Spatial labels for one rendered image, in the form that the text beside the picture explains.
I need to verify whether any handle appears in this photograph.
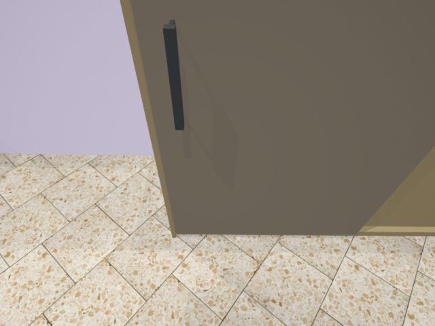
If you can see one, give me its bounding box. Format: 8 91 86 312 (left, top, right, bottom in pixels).
163 20 184 130

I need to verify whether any wardrobe door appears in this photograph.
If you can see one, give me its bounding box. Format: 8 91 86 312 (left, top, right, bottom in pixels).
364 146 435 227
130 0 435 235

